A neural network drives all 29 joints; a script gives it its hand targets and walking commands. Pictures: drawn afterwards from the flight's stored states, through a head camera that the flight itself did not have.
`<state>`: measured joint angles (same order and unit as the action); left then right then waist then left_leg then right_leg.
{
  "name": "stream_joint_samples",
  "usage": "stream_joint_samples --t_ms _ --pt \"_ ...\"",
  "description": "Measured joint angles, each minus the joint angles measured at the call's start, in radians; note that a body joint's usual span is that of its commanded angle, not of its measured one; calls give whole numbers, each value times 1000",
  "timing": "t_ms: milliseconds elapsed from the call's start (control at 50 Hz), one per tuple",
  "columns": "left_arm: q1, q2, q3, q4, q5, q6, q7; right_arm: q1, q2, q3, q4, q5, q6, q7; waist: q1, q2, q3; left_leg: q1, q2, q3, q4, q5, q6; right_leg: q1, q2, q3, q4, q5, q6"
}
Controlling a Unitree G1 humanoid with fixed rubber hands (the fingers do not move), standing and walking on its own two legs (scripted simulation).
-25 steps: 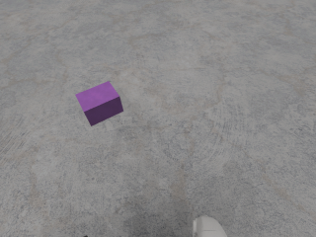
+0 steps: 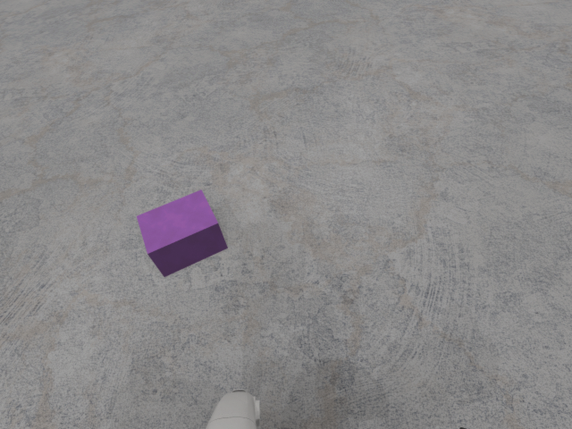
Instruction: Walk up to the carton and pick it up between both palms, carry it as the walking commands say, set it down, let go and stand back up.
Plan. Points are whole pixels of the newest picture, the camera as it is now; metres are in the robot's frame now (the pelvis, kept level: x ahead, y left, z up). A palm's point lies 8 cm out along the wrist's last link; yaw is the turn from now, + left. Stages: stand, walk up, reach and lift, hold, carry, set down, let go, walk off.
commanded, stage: walk up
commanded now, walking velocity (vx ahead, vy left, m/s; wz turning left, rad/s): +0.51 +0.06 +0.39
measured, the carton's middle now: (183, 232) +0.95 +0.56 -0.69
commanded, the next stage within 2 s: none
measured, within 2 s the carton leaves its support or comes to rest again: neither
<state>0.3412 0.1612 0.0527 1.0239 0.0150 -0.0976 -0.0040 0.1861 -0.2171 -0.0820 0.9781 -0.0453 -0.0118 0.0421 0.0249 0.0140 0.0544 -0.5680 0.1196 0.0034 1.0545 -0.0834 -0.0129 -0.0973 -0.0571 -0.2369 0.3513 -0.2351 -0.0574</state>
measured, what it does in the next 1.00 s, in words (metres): walks ahead, turning left: left foot, then right foot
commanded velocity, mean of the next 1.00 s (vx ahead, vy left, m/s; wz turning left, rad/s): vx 0.45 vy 0.17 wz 0.40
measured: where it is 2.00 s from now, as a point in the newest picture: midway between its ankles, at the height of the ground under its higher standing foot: (230, 308)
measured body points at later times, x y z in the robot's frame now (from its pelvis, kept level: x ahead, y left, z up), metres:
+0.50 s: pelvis +0.22 +0.08 -0.03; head +0.26 +0.08 +0.42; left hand +0.26 +0.34 -0.16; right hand +0.32 -0.14 -0.18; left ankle +0.23 +0.12 -0.75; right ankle +0.25 -0.07 -0.67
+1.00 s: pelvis +0.45 +0.11 -0.02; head +0.50 +0.09 +0.42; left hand +0.43 +0.38 -0.15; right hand +0.57 -0.13 -0.18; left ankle +0.37 +0.22 -0.66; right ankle +0.53 +0.00 -0.75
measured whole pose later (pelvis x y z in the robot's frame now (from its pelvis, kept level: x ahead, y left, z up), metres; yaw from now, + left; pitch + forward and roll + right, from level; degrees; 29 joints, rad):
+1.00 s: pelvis +0.45 +0.11 -0.02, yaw +24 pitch -2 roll +0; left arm 0.19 0.20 0.06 0.94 0.02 -0.03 0.03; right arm 0.26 -0.27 -0.09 1.00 -0.03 0.00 0.03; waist -0.05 0.07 0.12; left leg -0.49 0.04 -0.01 1.23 -0.35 -0.03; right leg -0.28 -0.11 -0.16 0.59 -0.27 0.01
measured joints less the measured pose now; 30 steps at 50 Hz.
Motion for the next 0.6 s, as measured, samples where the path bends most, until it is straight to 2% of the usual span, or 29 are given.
stream_joint_samples --t_ms 80,140,180,260,300,320,340,360,400,440,480,540,600 --pt "126 6 3 40 0 2 11 -75 -13 0 -37 14 18 25 32 -14 4 -58 -16 29 -121 88 -4 91 -6 -30 -61 -28 19" --pt "180 8 5 67 0 12 25 -136 -18 8 -60 23 26 44 43 -14 13 -57 -40 74 -248 108 0 144 -13 -62 -79 -62 37" --pt "198 9 6 76 2 20 33 -175 -14 13 -71 24 26 52 51 -14 23 -33 -61 114 -338 102 11 171 -20 -82 -78 -91 54" --pt "220 12 10 82 -1 38 54 -226 6 25 -85 16 23 54 49 -20 24 55 -121 167 -439 -17 48 178 -58 -110 28 -200 95" --pt "229 14 11 80 -6 48 56 -213 11 27 -92 14 10 46 36 -10 6 134 -151 170 -491 -75 86 140 -89 -110 189 -267 111" --pt "219 18 13 78 -13 53 53 -202 14 25 -90 13 3 40 19 -11 2 141 -168 167 -482 -61 132 87 -119 -92 338 -260 113" --pt "190 27 16 70 -14 59 47 -187 18 22 -87 15 -6 28 5 -23 11 130 -190 164 -433 -96 152 13 -139 -26 526 -262 110" --pt "148 34 17 56 -14 65 41 -164 17 24 -81 22 -12 17 -4 -26 21 127 -208 154 -397 -136 158 -67 -132 50 701 -289 104" --pt "50 40 11 16 -11 63 25 -100 8 25 -59 26 -13 -7 -12 -21 31 157 -239 132 -399 -177 157 -207 -115 149 899 -267 97" --pt "-47 37 4 -25 -4 53 12 -30 7 23 -30 29 -7 -27 -24 -20 26 211 -267 111 -456 -168 152 -318 -122 195 929 -235 102" --pt "-134 30 3 -64 10 54 6 29 11 24 -2 37 -14 -37 -37 -21 24 275 -284 92 -523 -158 160 -409 -136 212 889 -202 115" --pt "-228 29 5 -109 19 66 -3 103 25 28 32 44 -35 -38 -67 -28 20 373 -288 60 -611 -151 156 -496 -152 200 787 -72 138" --pt "-286 41 7 -142 16 86 -10 164 36 34 49 45 -49 -38 -111 -31 13 465 -274 21 -689 -153 145 -534 -146 188 689 37 163"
